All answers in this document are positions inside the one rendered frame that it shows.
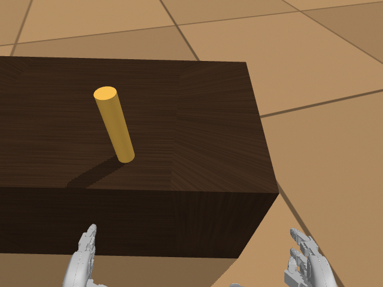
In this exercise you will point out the left robot hand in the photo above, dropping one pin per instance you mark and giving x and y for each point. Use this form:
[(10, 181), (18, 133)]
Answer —
[(78, 272)]

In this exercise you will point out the can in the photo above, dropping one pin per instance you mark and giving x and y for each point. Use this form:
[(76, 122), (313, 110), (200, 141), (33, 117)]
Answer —
[(112, 115)]

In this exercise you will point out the right robot hand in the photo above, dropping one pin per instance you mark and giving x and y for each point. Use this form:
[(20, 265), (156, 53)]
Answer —
[(314, 271)]

